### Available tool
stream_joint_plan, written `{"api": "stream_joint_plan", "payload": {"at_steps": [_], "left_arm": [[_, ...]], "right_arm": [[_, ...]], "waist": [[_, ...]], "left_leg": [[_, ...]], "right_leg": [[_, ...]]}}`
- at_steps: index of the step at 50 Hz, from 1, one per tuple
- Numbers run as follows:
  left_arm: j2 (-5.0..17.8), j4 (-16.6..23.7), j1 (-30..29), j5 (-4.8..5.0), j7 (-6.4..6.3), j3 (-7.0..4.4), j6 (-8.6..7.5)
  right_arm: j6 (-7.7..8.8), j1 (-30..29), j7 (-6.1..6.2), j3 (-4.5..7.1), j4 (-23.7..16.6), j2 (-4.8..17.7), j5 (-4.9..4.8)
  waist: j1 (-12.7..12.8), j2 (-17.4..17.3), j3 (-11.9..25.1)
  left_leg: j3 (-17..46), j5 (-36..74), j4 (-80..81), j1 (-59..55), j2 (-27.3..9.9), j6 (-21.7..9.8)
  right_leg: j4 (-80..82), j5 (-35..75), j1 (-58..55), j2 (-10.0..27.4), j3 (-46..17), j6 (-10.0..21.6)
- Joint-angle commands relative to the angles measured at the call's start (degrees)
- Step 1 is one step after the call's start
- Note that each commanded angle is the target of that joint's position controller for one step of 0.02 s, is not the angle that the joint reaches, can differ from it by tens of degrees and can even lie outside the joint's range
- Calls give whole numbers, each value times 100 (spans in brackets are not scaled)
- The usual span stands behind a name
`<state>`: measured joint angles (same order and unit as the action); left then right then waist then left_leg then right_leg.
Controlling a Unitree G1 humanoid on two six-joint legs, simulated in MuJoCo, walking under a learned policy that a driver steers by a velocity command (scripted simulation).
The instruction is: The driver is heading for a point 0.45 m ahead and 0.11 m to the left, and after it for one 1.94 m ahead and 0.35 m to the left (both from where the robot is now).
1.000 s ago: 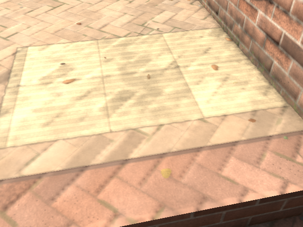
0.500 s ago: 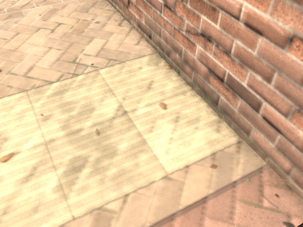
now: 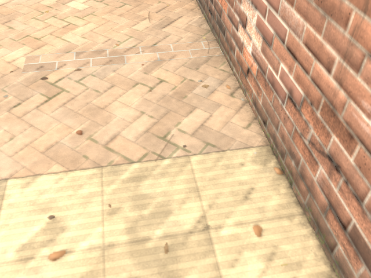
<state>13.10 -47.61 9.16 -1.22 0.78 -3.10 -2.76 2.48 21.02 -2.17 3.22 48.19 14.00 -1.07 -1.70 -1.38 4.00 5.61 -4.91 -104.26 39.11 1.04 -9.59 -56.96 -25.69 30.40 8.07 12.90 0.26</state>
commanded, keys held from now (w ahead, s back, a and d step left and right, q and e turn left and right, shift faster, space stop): s+q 0.40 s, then w+q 0.48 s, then e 0.12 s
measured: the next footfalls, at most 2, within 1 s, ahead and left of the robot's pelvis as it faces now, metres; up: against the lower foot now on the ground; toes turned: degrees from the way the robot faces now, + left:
left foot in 0.30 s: +0.30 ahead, +0.10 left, +0.00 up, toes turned +10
right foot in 0.70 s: +0.26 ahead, -0.09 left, +0.00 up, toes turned +25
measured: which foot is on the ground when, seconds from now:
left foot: up 0.00-0.28, down 0.30-0.70, up 0.72-1.00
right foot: down 0.00-0.32, up 0.34-0.68, down 0.70-1.00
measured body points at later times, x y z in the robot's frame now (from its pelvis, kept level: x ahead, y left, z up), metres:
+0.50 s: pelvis +0.15 +0.02 +0.05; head +0.19 +0.06 +0.49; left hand +0.29 +0.31 -0.06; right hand +0.33 -0.21 -0.04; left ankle +0.26 +0.09 -0.68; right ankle +0.14 -0.16 -0.58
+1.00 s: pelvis +0.25 +0.07 +0.06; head +0.26 +0.05 +0.51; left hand +0.08 +0.24 -0.07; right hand +0.55 +0.00 -0.02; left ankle +0.25 +0.28 -0.61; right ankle +0.22 -0.11 -0.67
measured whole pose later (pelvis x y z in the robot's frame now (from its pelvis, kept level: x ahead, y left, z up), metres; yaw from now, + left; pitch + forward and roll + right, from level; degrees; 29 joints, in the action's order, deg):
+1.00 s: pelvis +0.25 +0.07 +0.06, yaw +32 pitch +2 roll +0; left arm 9.9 -50.4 29.1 -0.9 -1.5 -0.9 -4.4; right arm 0.7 8.2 -1.7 3.5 34.1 12.7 -1.6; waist 6.9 -2.2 2.4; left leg 2.4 -6.4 -53.1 39.1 -5.0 0.2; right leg -17.8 -19.3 -0.2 4.5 6.8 -2.1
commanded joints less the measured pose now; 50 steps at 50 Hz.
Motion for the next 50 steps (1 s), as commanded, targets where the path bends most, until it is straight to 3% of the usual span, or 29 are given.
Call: {"api": "stream_joint_plan", "payload": {"at_steps": [1,2,4,6,9,11,13,15,16,17,18,19,20,21,22,24,30,33,34,35,36,37,38,39,41,42,45,47,50], "left_arm": [[-970,-140,-246,-90,5,347,-207],[-950,-123,-381,-110,-50,373,-222],[-351,-76,-644,-155,-187,337,-261],[301,51,-653,-151,-296,230,-271],[1062,185,-163,127,-472,7,-232],[1385,343,-120,283,-467,-159,-117],[1311,525,-206,391,-395,-239,-7],[876,423,239,393,-289,-163,57],[508,586,298,89,-291,-58,74],[167,782,864,32,-302,35,125],[402,759,755,139,-252,-11,148],[506,787,305,183,-245,-37,188],[386,781,-2,83,-323,-24,259],[430,884,-130,49,-394,-43,303],[498,981,-126,57,-393,-82,324],[559,984,128,40,-356,-119,289],[619,789,590,17,-366,-62,117],[698,312,1523,-46,-342,-105,45],[561,-78,2390,-138,-308,-88,9],[469,-361,2563,-65,-277,-109,-14],[236,-1,1709,39,-258,38,-69],[905,414,1062,-50,-316,-170,-172],[1073,575,509,17,-405,-257,-279],[856,573,393,43,-450,-188,-324],[852,481,827,27,-396,-156,-398],[725,388,1070,-2,-362,-114,-425],[432,135,1767,-84,-273,-6,-384],[368,48,1846,-17,-255,78,-276],[868,-28,2069,134,-219,1,-137]], "right_arm": [[-278,343,106,-364,-558,-1024,-124],[-334,4,214,-304,-692,-817,-30],[-362,-214,286,-186,-946,-369,209],[-305,-244,233,-121,-989,-165,165],[-335,-790,50,-27,-1143,97,72],[-349,-885,-75,64,-1287,314,92],[-331,-548,-130,156,-1270,534,67],[-206,163,-9,393,-1105,967,121],[-161,100,96,516,-1244,1470,236],[-146,-286,143,461,-1578,1705,435],[-102,-452,71,383,-1759,1394,374],[-70,-867,67,291,-1907,1088,279],[-93,-1068,119,239,-1957,888,189],[-123,-1087,189,179,-1967,711,65],[-163,-1168,256,151,-1974,640,39],[-200,-1242,371,161,-2064,717,126],[-256,-1031,539,319,-2079,832,55],[-344,-1233,414,374,-2101,734,-29],[-404,-1650,370,370,-2219,646,-108],[-455,-1479,324,325,-2176,262,-224],[-446,-975,240,132,-2023,-271,-287],[-335,-1374,141,241,-2272,351,-191],[-212,-1287,150,278,-2142,610,-105],[-150,-1203,114,265,-1998,608,-3],[-149,-1313,110,226,-1915,486,23],[-134,-1457,125,203,-1916,398,-3],[-103,-1762,125,96,-1946,138,-92],[-54,-2202,68,-38,-2084,-143,-52],[5,-2570,-31,-113,-2203,-268,-45]], "waist": [[-575,592,-913],[-588,523,-1032],[-749,730,-1072],[-710,629,-715],[-277,392,-411],[-199,688,-208],[-199,811,-13],[-373,198,285],[-105,-879,99],[501,-1604,766],[285,-991,1637],[276,-403,1257],[281,155,922],[320,224,884],[439,23,871],[503,-498,917],[486,-1037,606],[727,-1295,151],[1101,-1087,-59],[858,533,-228],[234,1634,-282],[155,2097,-958],[2,1705,-1353],[-54,1218,-1284],[193,513,-1083],[323,423,-1038],[671,487,-1066],[761,646,-1148],[941,1052,-1063]], "left_leg": [[281,-485,438,863,-259,-51],[194,-189,813,778,-256,105],[-301,543,1997,344,-211,439],[-673,1040,3109,-222,-305,667],[-1015,581,4970,-875,-347,631],[-1029,-62,5693,-746,-428,526],[-1200,-274,6590,-1002,-316,439],[-1155,1015,8112,-2464,126,202],[277,4311,7610,-3305,-775,12],[2754,4986,7675,-4215,-1990,-1258],[3368,3306,8410,-3924,-2190,-1376],[2834,1953,8358,-3549,-1944,-977],[2431,924,8291,-3029,-1619,-509],[2287,-508,8408,-2593,-1342,-257],[2172,-1919,8612,-2261,-1059,-49],[2132,-2909,8939,-2039,-809,106],[1871,-3218,9529,-1763,-482,402],[1364,-2994,9600,-1119,-9,743],[1146,-3000,9240,-582,303,1055],[578,-2929,7116,13,707,1025],[-28,-2606,4751,692,706,605],[290,-2080,4555,1499,318,582],[477,-1531,3862,1647,39,654],[380,-1095,3446,1516,-37,763],[70,-630,2997,1354,-142,880],[-9,-405,2912,1363,-168,894],[-48,-3,3498,1427,-315,921],[-542,101,4688,859,-445,967],[-1255,-427,6019,-610,-126,1051]], "right_leg": [[3275,1001,105,922,-774,178],[3627,1501,322,913,-516,175],[4122,2846,450,653,278,298],[4228,3640,-59,633,583,451],[4034,4231,-1353,717,551,555],[3605,5175,-2514,1029,319,605],[2886,5249,-3101,1059,210,542],[1260,4104,-2702,437,264,128],[-279,804,-1088,-166,125,-214],[-2268,-1596,453,-1226,-727,-615],[-2825,-1302,422,-1140,-1793,-502],[-2846,-828,646,-960,-1878,-347],[-2621,-306,771,-824,-1951,-278],[-2207,154,710,-698,-2041,-231],[-1868,496,500,-653,-2013,-184],[-1604,781,302,-801,-1742,-166],[838,245,-852,-1051,-1324,-57],[2525,-37,-2232,-1254,-924,233],[3615,433,-3072,-1133,-831,471],[4028,146,-3395,-105,-1878,537],[3663,-510,-2923,1082,-2906,482],[4869,-2542,-1824,1646,-4890,1222],[5065,-2558,-1653,1611,-4676,1253],[5000,-1948,-1704,1330,-4102,1061],[5037,-1066,-1873,935,-3105,921],[4985,-584,-2043,834,-2706,883],[4837,686,-2530,615,-1908,865],[4744,1866,-2449,405,-1528,851],[4642,3386,-2186,376,-1386,923]]}}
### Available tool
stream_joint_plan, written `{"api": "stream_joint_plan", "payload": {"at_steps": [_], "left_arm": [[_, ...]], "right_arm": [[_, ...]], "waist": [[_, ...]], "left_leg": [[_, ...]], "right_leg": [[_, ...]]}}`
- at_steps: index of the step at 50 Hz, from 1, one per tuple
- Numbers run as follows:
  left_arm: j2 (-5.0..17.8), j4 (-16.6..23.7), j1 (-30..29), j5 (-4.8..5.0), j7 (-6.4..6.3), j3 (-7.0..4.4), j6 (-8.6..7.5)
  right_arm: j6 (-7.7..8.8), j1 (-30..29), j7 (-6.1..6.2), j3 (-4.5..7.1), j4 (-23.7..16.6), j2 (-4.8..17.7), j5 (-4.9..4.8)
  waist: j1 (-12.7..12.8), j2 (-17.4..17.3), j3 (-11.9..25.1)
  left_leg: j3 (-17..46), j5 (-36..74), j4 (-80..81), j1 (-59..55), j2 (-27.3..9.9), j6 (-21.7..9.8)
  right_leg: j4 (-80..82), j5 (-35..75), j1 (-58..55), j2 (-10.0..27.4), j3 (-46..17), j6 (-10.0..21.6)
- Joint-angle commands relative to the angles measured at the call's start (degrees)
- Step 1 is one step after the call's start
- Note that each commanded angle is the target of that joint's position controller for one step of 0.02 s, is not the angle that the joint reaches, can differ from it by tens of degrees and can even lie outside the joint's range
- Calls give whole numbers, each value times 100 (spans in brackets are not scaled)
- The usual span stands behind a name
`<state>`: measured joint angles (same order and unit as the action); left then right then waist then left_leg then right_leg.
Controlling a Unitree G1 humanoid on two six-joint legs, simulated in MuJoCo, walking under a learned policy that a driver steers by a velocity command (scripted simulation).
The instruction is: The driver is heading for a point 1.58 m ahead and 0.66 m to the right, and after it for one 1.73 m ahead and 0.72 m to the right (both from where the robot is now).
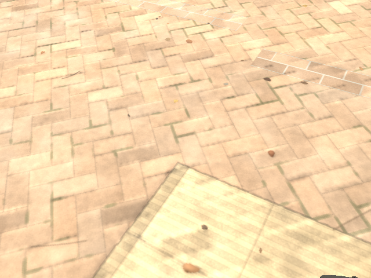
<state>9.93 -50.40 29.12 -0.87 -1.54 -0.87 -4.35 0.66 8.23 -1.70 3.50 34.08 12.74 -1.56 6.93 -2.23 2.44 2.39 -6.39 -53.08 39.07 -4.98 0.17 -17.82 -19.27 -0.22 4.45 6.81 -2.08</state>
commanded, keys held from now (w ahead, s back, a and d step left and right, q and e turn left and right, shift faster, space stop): e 1.00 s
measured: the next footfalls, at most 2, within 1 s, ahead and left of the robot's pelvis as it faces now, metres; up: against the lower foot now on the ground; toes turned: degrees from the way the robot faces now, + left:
left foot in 0.10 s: +0.18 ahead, +0.16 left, +0.00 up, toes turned +1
right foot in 0.56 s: +0.15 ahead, -0.11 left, +0.00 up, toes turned -21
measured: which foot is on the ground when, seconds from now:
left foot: up 0.00-0.08, down 0.10-0.58, up 0.60-0.98, down 1.00-1.00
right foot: down 0.00-0.10, up 0.12-0.54, down 0.56-1.00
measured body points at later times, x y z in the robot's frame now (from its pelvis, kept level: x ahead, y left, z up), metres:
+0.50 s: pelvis +0.11 +0.04 +0.00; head +0.12 +0.02 +0.45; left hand +0.33 +0.25 -0.09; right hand +0.17 -0.26 -0.11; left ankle +0.14 +0.16 -0.74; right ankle +0.13 -0.10 -0.70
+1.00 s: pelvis +0.13 +0.02 -0.01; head +0.16 +0.01 +0.44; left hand +0.43 +0.16 -0.09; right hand +0.17 -0.30 -0.10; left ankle +0.21 +0.12 -0.74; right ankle +0.11 -0.09 -0.74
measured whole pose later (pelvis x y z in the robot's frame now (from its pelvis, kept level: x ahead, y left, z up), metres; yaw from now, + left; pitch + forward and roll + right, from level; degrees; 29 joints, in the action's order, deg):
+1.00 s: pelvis +0.13 +0.02 -0.01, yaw -31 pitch +4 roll +1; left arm 16.8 -30.6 10.0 1.4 -1.4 -4.1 2.6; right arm 1.0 5.5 0.4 3.1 39.1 14.1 0.0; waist 0.8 1.2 0.9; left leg 3.2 -16.4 -32.7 20.5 1.8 1.7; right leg -35.4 -14.3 24.2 -5.4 -8.9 1.4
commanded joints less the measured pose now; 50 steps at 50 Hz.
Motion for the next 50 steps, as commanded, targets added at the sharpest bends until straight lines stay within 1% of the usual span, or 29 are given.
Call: {"api": "stream_joint_plan", "payload": {"at_steps": [1,3,4,5,6,7,8,9,10,11,12,15,17,20,24,27,28,29,30,31,32,33,34,36,41,46,48,49,50], "left_arm": [[1319,211,136,133,32,-250,51],[1453,227,-190,275,27,-281,51],[1364,260,-326,314,28,-244,9],[1145,456,-499,182,36,-168,-90],[287,604,43,-86,97,75,-165],[741,388,306,185,74,-62,-151],[998,473,-174,330,21,-205,-56],[786,595,-582,300,-50,-187,48],[736,578,-686,208,-123,-226,178],[641,572,-542,146,-151,-259,312],[630,612,-478,124,-131,-292,419],[572,887,-794,130,-125,-348,527],[618,1099,-1108,79,-68,-350,559],[663,1366,-1510,73,103,-323,610],[909,1702,-1895,122,267,-399,703],[941,1794,-1731,117,318,-468,683],[1143,1773,-1501,87,265,-553,667],[1787,1845,-1223,54,166,-741,631],[2197,2096,-1252,-31,130,-765,575],[1891,2082,-1018,-46,181,-690,469],[1786,2103,-1212,-48,181,-630,398],[1641,2167,-1613,42,133,-593,386],[1480,2262,-1961,137,94,-532,415],[1427,2344,-2185,88,39,-482,448],[1524,2343,-1929,98,-24,-545,486],[1577,2392,-1987,143,28,-572,567],[1551,2401,-2126,217,30,-568,626],[1534,2410,-2220,287,-20,-578,659],[1335,2389,-2128,309,-40,-533,683]], "right_arm": [[199,-1205,-82,-93,-797,-7,-20],[226,-372,-40,52,-536,329,10],[243,421,27,185,-292,658,66],[220,1218,155,317,-139,1133,187],[114,1526,272,334,-153,1583,432],[79,1772,243,294,-183,1346,436],[85,1390,232,231,-185,1114,348],[127,888,247,149,-173,835,215],[175,487,256,53,-155,534,114],[210,154,253,22,-107,403,126],[242,-12,240,35,-75,403,228],[316,-120,313,77,60,513,351],[304,-52,399,120,171,663,351],[230,-147,433,198,221,925,261],[113,-55,341,306,332,1224,126],[21,9,314,322,442,1194,-9],[-9,333,291,283,605,1033,39],[-12,399,279,206,559,746,205],[-2,55,306,116,138,615,365],[6,-429,320,187,83,841,262],[-3,-551,321,198,76,878,135],[-17,-425,363,194,166,793,168],[-39,-377,405,214,182,869,235],[-26,-199,407,213,214,822,282],[3,-398,405,72,137,538,205],[65,-405,293,109,79,645,129],[97,-193,205,118,122,636,123],[131,113,171,177,240,731,108],[142,423,191,261,333,969,241]], "waist": [[7,1289,-870],[-541,1497,-474],[-944,1294,-55],[-1285,1039,708],[-972,-855,1897],[-1236,-1164,2794],[-1123,-709,2038],[-917,-584,1306],[-733,-472,879],[-494,-587,604],[-394,-653,438],[-389,-620,99],[-449,-564,58],[-518,-551,58],[-699,-460,61],[-619,-370,178],[-609,-70,188],[-623,1205,254],[-601,2390,268],[-184,1592,757],[-318,1275,631],[-552,887,600],[-691,818,562],[-871,883,687],[-691,932,731],[-596,1218,612],[-776,1202,573],[-979,1145,594],[-1007,861,668]], "left_leg": [[-928,-488,1253,-870,602,28],[-745,222,2420,-1901,770,-174],[-671,1061,3002,-2923,782,-335],[-1,2805,2488,-4680,-27,-497],[1611,5695,1777,-6582,-1936,-1277],[2534,4955,2484,-6064,-2471,-1910],[1917,3941,2809,-5200,-2120,-1766],[1395,2891,3002,-4534,-1808,-1520],[943,2187,3248,-3766,-1538,-1332],[559,1697,3515,-3034,-1368,-1201],[289,1448,3694,-2597,-1266,-1217],[-185,1217,3925,-2159,-1313,-1300],[-355,1052,3941,-2236,-1404,-1319],[-572,644,3917,-2164,-1473,-1317],[-568,470,3599,-2523,-1664,-1232],[-819,263,2809,-2721,-1507,-791],[-1036,-52,2259,-2462,-1243,-466],[-1596,-1042,567,-1465,-625,54],[-1269,-3255,-1098,348,227,516],[-280,-3225,-1890,521,267,476],[-93,-2771,-2059,576,189,383],[46,-2259,-1889,492,92,349],[81,-1923,-1697,336,78,385],[-28,-1495,-1639,-162,258,436],[70,-1394,-102,-474,471,446],[105,-1593,1090,-1149,702,336],[107,-1269,2006,-1612,745,199],[71,-653,2760,-2251,700,95],[449,-288,3056,-3052,113,-144]], "right_leg": [[514,3194,694,797,-821,1170],[-341,4594,439,779,-809,915],[-1065,4727,655,625,-761,708],[-2083,3283,1768,345,-654,420],[-3998,-1633,3460,-287,-646,-4],[-5209,-2170,3484,-463,-1487,-116],[-5723,-1820,3731,-259,-1402,-161],[-5728,-1421,4081,-116,-1137,-155],[-5608,-1028,3938,13,-1101,-201],[-5463,-742,3505,107,-1111,-247],[-5504,-543,3264,52,-956,-254],[-5198,-48,3349,49,-884,-267],[-4650,313,3392,146,-890,-252],[-3773,497,2971,190,-735,-144],[-2950,119,2734,83,-458,72],[-1637,587,2032,-246,-124,375],[-1125,1133,1488,-384,-245,535],[-652,3085,658,559,-1697,921],[-542,4221,84,1753,-3534,2086],[-345,3654,194,1776,-3630,2372],[-350,3153,383,1505,-3185,2096],[-462,2811,599,1186,-2798,1739],[-488,2824,887,1031,-2565,1555],[-547,3136,1314,766,-2282,1508],[-666,2573,1218,634,-2517,1534],[-710,2108,1376,562,-3191,1565],[-882,2348,1383,455,-3373,1464],[-989,2112,1599,312,-3373,1274],[-1418,1279,2221,0,-3067,952]]}}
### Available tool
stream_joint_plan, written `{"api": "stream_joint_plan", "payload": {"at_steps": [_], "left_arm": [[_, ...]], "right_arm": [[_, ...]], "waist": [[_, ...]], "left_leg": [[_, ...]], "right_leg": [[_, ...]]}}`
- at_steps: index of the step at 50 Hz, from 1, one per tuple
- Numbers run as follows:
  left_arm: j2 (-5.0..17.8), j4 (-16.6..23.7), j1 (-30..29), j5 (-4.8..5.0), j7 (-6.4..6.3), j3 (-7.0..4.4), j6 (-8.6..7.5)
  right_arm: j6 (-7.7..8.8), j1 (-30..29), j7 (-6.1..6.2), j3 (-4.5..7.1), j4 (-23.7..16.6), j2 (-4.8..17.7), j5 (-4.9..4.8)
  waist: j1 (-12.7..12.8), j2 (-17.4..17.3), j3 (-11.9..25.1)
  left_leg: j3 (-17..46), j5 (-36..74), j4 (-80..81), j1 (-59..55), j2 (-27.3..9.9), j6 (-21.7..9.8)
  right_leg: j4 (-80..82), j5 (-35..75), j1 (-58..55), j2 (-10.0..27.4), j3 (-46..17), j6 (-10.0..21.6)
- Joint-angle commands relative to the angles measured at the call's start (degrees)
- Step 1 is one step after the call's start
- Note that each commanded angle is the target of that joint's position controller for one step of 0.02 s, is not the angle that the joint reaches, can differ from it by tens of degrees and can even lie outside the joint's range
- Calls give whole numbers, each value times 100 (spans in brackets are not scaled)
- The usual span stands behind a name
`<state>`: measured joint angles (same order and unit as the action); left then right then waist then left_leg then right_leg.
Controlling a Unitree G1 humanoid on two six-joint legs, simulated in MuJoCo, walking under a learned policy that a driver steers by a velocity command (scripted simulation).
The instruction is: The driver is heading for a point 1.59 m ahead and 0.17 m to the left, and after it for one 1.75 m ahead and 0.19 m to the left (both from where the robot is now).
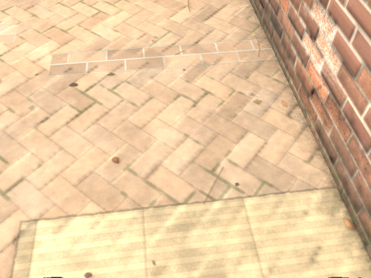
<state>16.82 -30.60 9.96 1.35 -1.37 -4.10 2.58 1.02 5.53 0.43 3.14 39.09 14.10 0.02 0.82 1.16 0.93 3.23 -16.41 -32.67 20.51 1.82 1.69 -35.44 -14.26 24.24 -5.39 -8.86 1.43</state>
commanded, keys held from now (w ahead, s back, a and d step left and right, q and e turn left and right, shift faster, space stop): e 0.12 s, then no key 0.14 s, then q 0.36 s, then w+q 0.38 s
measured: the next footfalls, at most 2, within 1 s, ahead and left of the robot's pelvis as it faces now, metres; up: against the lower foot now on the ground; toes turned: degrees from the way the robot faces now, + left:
right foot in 0.36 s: +0.01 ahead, -0.14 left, +0.00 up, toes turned -7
left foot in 0.82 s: +0.01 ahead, +0.12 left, +0.00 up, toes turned +10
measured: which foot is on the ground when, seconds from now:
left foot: down 0.00-0.40, up 0.42-0.80, down 0.82-1.00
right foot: down 0.00-0.00, up 0.02-0.34, down 0.36-0.82, up 0.84-1.00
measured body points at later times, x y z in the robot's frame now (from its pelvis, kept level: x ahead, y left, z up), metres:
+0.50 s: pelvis -0.01 -0.03 +0.01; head +0.00 -0.05 +0.46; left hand +0.20 +0.18 -0.07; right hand +0.06 -0.30 -0.12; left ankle +0.00 +0.11 -0.72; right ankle -0.03 -0.14 -0.73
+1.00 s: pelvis +0.05 +0.04 +0.02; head +0.05 +0.07 +0.46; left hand +0.16 +0.33 -0.08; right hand +0.15 -0.22 -0.08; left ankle -0.03 +0.11 -0.73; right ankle +0.10 -0.12 -0.64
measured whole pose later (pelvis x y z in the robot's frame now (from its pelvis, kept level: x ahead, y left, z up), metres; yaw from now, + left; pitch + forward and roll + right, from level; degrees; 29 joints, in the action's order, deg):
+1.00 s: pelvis +0.05 +0.04 +0.02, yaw +12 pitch +2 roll -2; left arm 17.3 -38.3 10.5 -0.1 1.6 -4.3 -5.1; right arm 1.9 24.1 -0.5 2.0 38.9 13.8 -0.1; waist -1.7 2.7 1.8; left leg 1.3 -18.8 -25.1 8.7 1.5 -3.9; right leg -62.7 -13.1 35.0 3.6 0.1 -1.8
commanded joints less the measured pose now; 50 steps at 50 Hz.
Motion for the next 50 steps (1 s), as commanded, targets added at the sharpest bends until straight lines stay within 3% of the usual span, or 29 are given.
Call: {"api": "stream_joint_plan", "payload": {"at_steps": [1,2,3,5,7,11,14,16,17,18,19,20,21,23,25,27,29,31,34,37,39,40,41,42,43,44,45,47,50], "left_arm": [[289,492,4,56,-52,-133,-9],[758,581,-206,-49,-60,-259,-86],[1092,439,-137,-68,-33,-389,-104],[894,120,160,-9,-18,-386,-1],[470,118,87,-6,6,-229,31],[37,357,-377,-71,49,13,-27],[131,331,-353,-85,69,29,-68],[29,77,103,-107,51,41,-104],[78,19,188,-141,33,43,-108],[408,77,308,-186,-34,-12,-99],[768,192,-46,-302,-92,-36,-60],[447,97,-43,-310,-46,12,-65],[389,121,-206,-285,-10,20,-91],[612,41,-63,-227,-64,-81,-109],[604,-28,175,-228,-135,-94,-148],[533,-17,267,-262,-141,-81,-255],[426,72,-277,-191,-112,-68,-341],[381,22,-430,-168,-90,-84,-340],[656,-128,-125,-97,-73,-213,-341],[876,-306,-14,-33,47,-282,-418],[912,-379,-151,27,129,-294,-426],[752,-436,-148,18,147,-251,-428],[442,-446,-178,-41,180,-153,-442],[-16,-230,-497,-210,227,-2,-487],[121,163,-900,-75,237,-18,-642],[438,179,-1145,124,295,-80,-780],[580,98,-951,138,336,-113,-872],[642,-103,-663,-137,296,-150,-959],[439,-269,-692,-227,289,-99,-928]], "right_arm": [[60,548,37,418,-205,1364,204],[75,458,26,398,-240,1210,327],[99,141,75,303,-427,890,298],[67,-298,187,214,-525,588,121],[13,-145,291,167,-453,612,60],[-89,26,306,162,-342,767,80],[-114,280,199,173,-202,950,1],[-115,233,133,68,-120,784,-97],[-65,472,85,-28,11,564,-123],[34,645,11,-108,40,409,3],[137,853,-55,-205,-7,161,187],[131,609,-14,-123,-2,489,140],[91,414,11,-42,-28,756,67],[-5,242,104,9,-72,808,4],[-67,213,106,58,-193,773,8],[-169,323,91,194,-203,807,-97],[-280,642,112,218,-108,677,-121],[-331,616,86,175,-169,548,-75],[-318,325,-114,90,-445,485,-138],[-291,359,-272,90,-552,592,-132],[-244,885,-295,141,-388,605,-123],[-219,1372,-265,189,-169,678,-111],[-193,1993,-207,307,31,909,-139],[-130,2651,-104,481,42,1544,-130],[62,2345,-179,480,-323,1883,-84],[170,2098,-191,376,-380,1471,-88],[223,1817,-165,262,-429,1178,-90],[208,1348,-99,159,-569,953,-60],[233,1446,21,153,-545,1020,30]], "waist": [[-54,-1142,662],[-181,-1997,456],[-111,-1366,408],[86,-839,268],[-5,-699,173],[-206,-1048,488],[-313,-1286,513],[-71,-1186,458],[-33,-1053,411],[-100,-629,648],[-477,657,723],[-240,795,741],[-199,653,444],[-24,997,104],[94,1245,-28],[96,827,60],[-193,517,77],[-197,476,91],[72,616,185],[87,610,11],[-200,493,-14],[-365,366,28],[-572,-50,65],[-787,-1677,106],[-733,-1730,-67],[-750,-1137,-360],[-506,-982,-581],[-207,-621,-592],[-207,-555,-422]], "left_leg": [[1658,1590,1206,-1726,-1912,-939],[2765,2048,1522,-1279,-2716,-1829],[2341,1977,1480,-1127,-2547,-1839],[1205,1648,1347,-973,-1820,-1322],[734,1952,1388,-986,-1638,-1380],[171,2477,1253,-1307,-1508,-1448],[332,2623,1138,-1314,-1674,-1525],[345,2612,932,-1072,-1543,-1355],[302,2349,905,-722,-1410,-1065],[167,1642,655,-235,-1157,-600],[-207,16,512,203,-726,-156],[-263,-342,483,-300,-695,53],[-340,-10,309,-245,-583,120],[-452,84,-189,327,-397,90],[-325,-1177,-1389,785,-389,137],[95,-1903,-3295,1341,-451,214],[236,-1470,-3552,1418,-525,293],[14,-1029,-3058,1256,-562,409],[-364,-716,-1957,895,-683,271],[-703,-985,-1000,333,-562,-77],[-1085,-396,-108,-498,-330,-300],[-1233,-294,138,-1168,-103,-396],[-857,-547,360,-1948,-149,-611],[1433,-758,1075,-2700,-1530,-1189],[4172,-2511,2170,-2515,-2380,-2251],[3966,-2730,2438,-2423,-2450,-2276],[3397,-2313,2339,-2278,-2257,-2072],[2295,-974,2199,-1758,-1703,-1723],[1436,327,2271,-1521,-1286,-1558]], "right_leg": [[-895,-1161,1011,83,-324,130],[-2118,-2262,1662,-34,166,-178],[-3059,-1848,1595,253,-27,-319],[-3641,-1094,1568,348,117,-517],[-3625,-763,1546,367,323,-701],[-2015,-937,741,472,759,-718],[-702,-1349,-67,506,999,-587],[1034,-58,-1049,443,1072,-382],[1833,675,-1768,488,923,-252],[1672,1936,-2676,1097,261,-134],[1170,3258,-2702,1923,-355,354],[1300,2246,-1844,1999,-269,784],[1394,1383,-1726,1743,-115,738],[1584,624,-1700,1743,-128,665],[1738,1044,-1606,2335,-527,1086],[1743,2166,-1708,2813,-664,1513],[1750,2165,-1663,2576,-135,1329],[1746,2021,-1665,2342,328,1212],[2149,-392,-1704,2365,414,1151],[2238,-1186,-1406,2419,547,1046],[1875,-1578,-989,2271,894,831],[1433,-1839,-570,2107,1160,656],[410,-1941,84,1852,1570,366],[-2317,-2213,1552,1219,2101,-185],[-3416,-2237,3042,493,1001,-290],[-3789,-1717,3398,868,528,-191],[-3676,-989,3450,1023,527,-125],[-3042,-86,2840,1144,565,-218],[-2202,780,2223,962,781,-462]]}}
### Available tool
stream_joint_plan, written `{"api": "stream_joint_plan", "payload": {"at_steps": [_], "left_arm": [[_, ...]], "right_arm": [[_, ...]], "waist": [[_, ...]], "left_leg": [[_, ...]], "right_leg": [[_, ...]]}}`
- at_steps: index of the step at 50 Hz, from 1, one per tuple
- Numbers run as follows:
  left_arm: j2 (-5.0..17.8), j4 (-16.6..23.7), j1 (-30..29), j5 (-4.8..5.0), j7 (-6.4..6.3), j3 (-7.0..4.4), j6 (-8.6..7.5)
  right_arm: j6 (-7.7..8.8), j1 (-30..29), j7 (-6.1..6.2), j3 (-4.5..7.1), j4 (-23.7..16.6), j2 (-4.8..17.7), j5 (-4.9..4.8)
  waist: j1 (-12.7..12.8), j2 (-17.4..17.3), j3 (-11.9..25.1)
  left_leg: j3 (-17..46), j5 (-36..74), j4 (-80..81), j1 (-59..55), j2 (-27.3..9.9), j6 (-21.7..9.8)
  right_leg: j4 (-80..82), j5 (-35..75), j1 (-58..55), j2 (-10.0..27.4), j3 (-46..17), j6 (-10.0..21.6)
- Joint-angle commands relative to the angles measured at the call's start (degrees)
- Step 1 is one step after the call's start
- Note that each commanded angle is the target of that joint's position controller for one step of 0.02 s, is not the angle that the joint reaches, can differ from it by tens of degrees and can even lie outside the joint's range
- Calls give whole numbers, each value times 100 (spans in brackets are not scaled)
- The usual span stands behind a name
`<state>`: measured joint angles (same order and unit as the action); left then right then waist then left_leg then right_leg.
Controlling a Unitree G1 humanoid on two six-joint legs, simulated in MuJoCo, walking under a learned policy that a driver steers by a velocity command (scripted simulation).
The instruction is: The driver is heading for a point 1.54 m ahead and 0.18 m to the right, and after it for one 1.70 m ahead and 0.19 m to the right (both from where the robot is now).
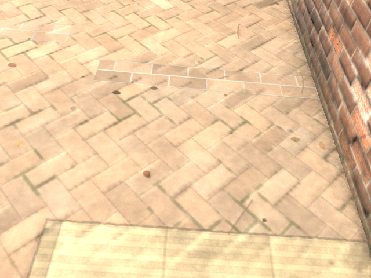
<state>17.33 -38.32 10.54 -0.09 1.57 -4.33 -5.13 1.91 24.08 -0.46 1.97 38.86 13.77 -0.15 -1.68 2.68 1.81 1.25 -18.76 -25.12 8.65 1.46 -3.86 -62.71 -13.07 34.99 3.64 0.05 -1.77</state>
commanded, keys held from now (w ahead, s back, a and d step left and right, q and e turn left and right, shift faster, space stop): w+q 0.16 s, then w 0.08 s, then w+e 0.76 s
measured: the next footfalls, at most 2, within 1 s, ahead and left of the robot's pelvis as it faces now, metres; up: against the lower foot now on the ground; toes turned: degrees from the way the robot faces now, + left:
right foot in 0.28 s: +0.34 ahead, -0.11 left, +0.00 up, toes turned +10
left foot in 0.72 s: +0.54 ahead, +0.16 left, +0.00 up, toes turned -3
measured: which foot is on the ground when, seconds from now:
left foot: down 0.00-0.30, up 0.32-0.70, down 0.72-1.00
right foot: up 0.00-0.26, down 0.28-0.72, up 0.74-1.00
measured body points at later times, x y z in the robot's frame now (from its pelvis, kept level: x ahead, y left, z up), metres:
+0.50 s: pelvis +0.27 -0.02 +0.00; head +0.30 -0.02 +0.45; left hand +0.30 +0.27 -0.11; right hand +0.48 -0.25 -0.09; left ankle +0.28 +0.13 -0.67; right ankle +0.30 -0.11 -0.74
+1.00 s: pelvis +0.53 +0.05 +0.00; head +0.55 +0.05 +0.45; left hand +0.75 +0.28 -0.09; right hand +0.53 -0.24 -0.11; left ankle +0.50 +0.16 -0.74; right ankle +0.60 -0.13 -0.67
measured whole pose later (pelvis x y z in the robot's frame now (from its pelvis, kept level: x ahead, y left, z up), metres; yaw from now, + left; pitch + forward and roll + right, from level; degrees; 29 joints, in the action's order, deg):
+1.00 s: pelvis +0.53 +0.05 +0.00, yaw -10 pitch +1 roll +2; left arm 18.1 -37.7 9.9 1.2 1.0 -4.3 -1.1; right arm 5.3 20.2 0.2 3.9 43.7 15.3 0.6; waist -3.8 2.9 -0.9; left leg -7.2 -13.2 -17.5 5.7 0.2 -1.0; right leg -58.0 -9.1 39.7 4.2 -3.6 -1.0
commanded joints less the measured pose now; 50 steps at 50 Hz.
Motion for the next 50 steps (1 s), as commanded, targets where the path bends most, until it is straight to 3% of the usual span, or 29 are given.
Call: {"api": "stream_joint_plan", "payload": {"at_steps": [1,4,8,10,12,13,14,15,16,17,18,19,20,21,23,26,28,32,34,35,36,37,38,39,40,41,42,46,50], "left_arm": [[283,502,-893,-67,-15,-25,-147],[77,574,-1459,18,10,87,-158],[201,706,-1917,100,99,66,-215],[332,645,-1699,103,127,13,-258],[562,519,-1203,86,110,-103,-268],[737,346,-575,67,73,-201,-247],[892,210,251,9,31,-257,-217],[1336,101,1137,-134,2,-342,-195],[1141,-164,1437,-52,100,-300,-209],[757,-70,935,96,84,-193,-176],[554,-6,614,111,44,-129,-108],[512,10,386,62,30,-91,-60],[446,37,244,9,23,-61,-60],[426,44,173,-14,1,-40,-50],[456,-36,227,55,-55,-45,-66],[688,-105,280,126,-145,-112,-36],[830,-166,479,165,-169,-161,9],[885,-253,882,236,-182,-185,112],[802,-237,898,194,-181,-169,162],[621,-211,908,160,-176,-116,171],[259,-97,844,95,-152,7,148],[-153,77,1302,130,-171,126,80],[262,121,1477,276,-188,60,62],[594,91,1168,299,-196,-39,108],[627,142,794,230,-188,-57,147],[562,185,624,167,-177,-67,172],[496,220,552,161,-149,-85,216],[184,315,320,126,-93,-18,363],[63,458,-242,121,14,61,346]], "right_arm": [[134,-325,154,283,-478,1071,35],[94,4,246,322,-298,1129,-61],[47,244,272,376,-121,1221,-195],[40,150,278,399,-60,1241,-173],[12,43,260,425,-38,1264,-109],[4,-39,235,400,-56,1193,-72],[4,-85,220,334,-113,1030,-16],[41,550,211,179,-224,477,38],[134,839,193,107,-166,429,-119],[196,305,149,224,-248,937,-221],[254,-402,115,217,-386,1068,-207],[322,-840,104,197,-513,995,-86],[344,-939,101,222,-538,952,34],[350,-872,78,204,-532,852,44],[333,-786,69,130,-520,656,80],[365,-1327,53,-6,-684,434,133],[410,-1770,6,-28,-744,424,81],[466,-2151,-32,98,-854,713,-47],[493,-1894,-16,200,-801,808,-65],[500,-1464,11,280,-709,903,-52],[516,-671,61,391,-639,1200,29],[436,-130,83,495,-570,1670,161],[412,21,24,485,-442,1509,109],[409,-225,27,378,-482,1083,53],[396,-505,34,311,-483,873,45],[389,-766,27,266,-459,732,86],[400,-936,28,238,-418,626,112],[491,-944,56,314,-135,742,69],[437,-877,111,396,103,1003,57]], "waist": [[-6,-674,-529],[-241,-855,-555],[-355,-960,-632],[-207,-1067,-569],[54,-1277,-270],[390,-1253,173],[780,-1165,842],[691,245,1941],[593,1761,2345],[611,1075,1348],[623,416,706],[472,-76,200],[296,-143,3],[154,-3,-56],[26,190,-93],[123,198,-235],[309,178,-222],[416,176,-158],[206,205,-63],[-22,217,96],[-412,-196,655],[-322,-1713,1317],[-274,-2165,1299],[-323,-1472,693],[-279,-1070,273],[-150,-896,52],[-23,-953,-132],[88,-803,-292],[-42,-645,-367]], "left_leg": [[1438,873,1479,-283,-1148,-941],[1173,1396,1367,-218,-996,-802],[1544,1626,1089,-497,-1201,-762],[1629,1924,968,-701,-1358,-637],[1526,3472,411,-903,-1312,-510],[1229,4457,-391,-908,-1061,-384],[1044,4334,-1579,-238,-805,-211],[813,2013,-3849,1661,-94,168],[1017,-1249,-5158,2799,544,353],[1025,-1016,-5650,3427,87,325],[746,-552,-5524,3442,-221,263],[563,-214,-5128,3340,-428,236],[559,2,-4688,3077,-608,237],[519,80,-4458,2848,-666,272],[365,32,-3825,2704,-698,404],[155,641,-2393,2271,-598,585],[113,1404,-1585,1862,-412,667],[268,1756,-714,1376,-235,629],[175,1512,-395,762,-190,471],[153,1321,-250,110,-242,328],[880,904,-126,-989,-1015,-12],[3057,-52,361,-2500,-2344,-717],[4510,-1325,838,-2455,-2681,-1057],[3836,-1489,910,-1992,-2474,-915],[2895,-733,914,-1404,-2194,-764],[2289,-32,1017,-930,-1936,-685],[1780,530,1154,-573,-1749,-624],[694,1771,1495,-260,-1654,-675],[-63,2154,1565,-466,-1630,-614]], "right_leg": [[1002,877,994,-23,-75,-192],[2223,1409,528,-265,4,-272],[3058,1385,233,-361,-132,-139],[3300,1417,-124,-338,-171,32],[3362,1044,-894,-507,26,264],[3547,1065,-1752,-644,268,470],[3278,1086,-3226,-294,20,766],[3209,403,-5492,1177,-2334,1632],[4482,-646,-6038,1813,-4807,2178],[4707,-1273,-5366,1658,-4357,1977],[4691,-1024,-4505,1408,-3434,1804],[4814,-398,-3607,1163,-2877,1734],[4923,109,-3048,942,-2551,1687],[5051,381,-2716,785,-2378,1692],[5200,792,-2367,663,-2057,1792],[5244,1157,-1779,427,-1457,1716],[5143,1034,-1612,331,-1343,1573],[4690,325,-1954,515,-1846,1317],[4214,65,-1956,438,-1997,1115],[3731,173,-1791,221,-1929,958],[2319,-136,-1313,-149,-1544,709],[367,-1767,256,-829,-746,357],[-788,-2001,1187,-564,-803,284],[-1248,-1433,1408,-293,-892,261],[-1242,-959,1318,-129,-750,239],[-1049,-619,1139,10,-748,223],[-842,-423,938,137,-760,210],[-241,15,777,206,-617,84],[1071,949,727,223,-444,71]]}}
